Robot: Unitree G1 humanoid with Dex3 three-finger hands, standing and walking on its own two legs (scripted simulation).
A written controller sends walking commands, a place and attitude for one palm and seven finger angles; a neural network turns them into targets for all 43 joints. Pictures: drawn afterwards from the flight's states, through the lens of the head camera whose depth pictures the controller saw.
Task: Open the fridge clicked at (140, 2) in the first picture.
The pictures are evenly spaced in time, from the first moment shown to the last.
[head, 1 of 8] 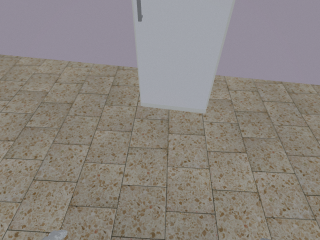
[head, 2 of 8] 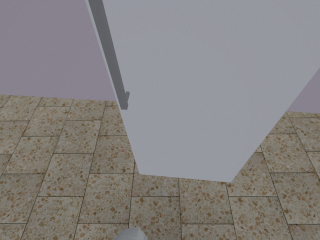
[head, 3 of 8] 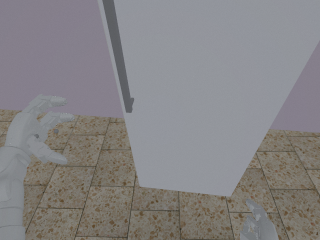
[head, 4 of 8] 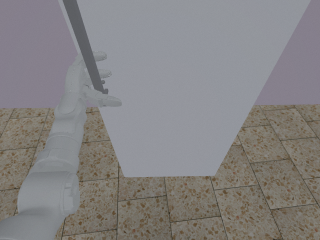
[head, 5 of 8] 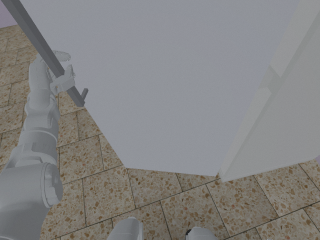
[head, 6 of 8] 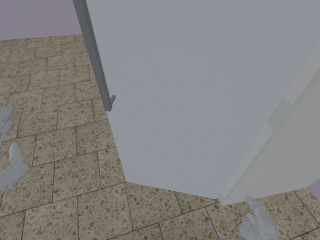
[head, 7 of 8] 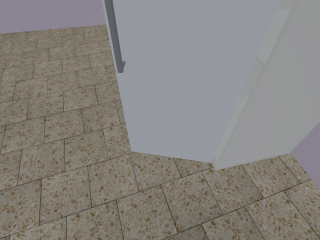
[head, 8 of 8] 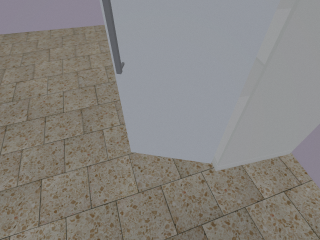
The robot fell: no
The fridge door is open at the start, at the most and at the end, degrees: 0 78 67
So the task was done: yes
